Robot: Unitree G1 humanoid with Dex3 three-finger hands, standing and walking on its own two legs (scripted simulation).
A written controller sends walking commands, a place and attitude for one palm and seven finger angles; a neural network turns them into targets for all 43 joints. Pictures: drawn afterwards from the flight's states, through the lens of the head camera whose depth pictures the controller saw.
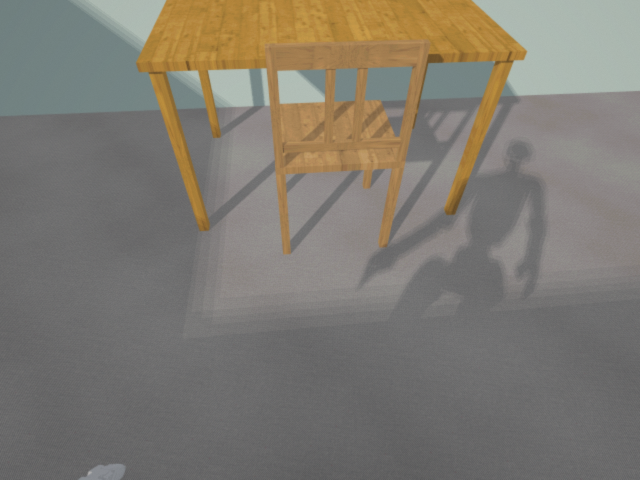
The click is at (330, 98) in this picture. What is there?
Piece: chair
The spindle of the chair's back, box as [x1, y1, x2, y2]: [324, 69, 335, 143]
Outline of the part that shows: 335,69 326,69 324,121 325,143 332,142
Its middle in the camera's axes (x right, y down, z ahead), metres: +0.02 -0.39 +1.14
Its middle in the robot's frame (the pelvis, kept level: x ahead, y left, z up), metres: +1.11 +0.03 -0.12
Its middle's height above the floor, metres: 0.65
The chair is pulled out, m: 0.00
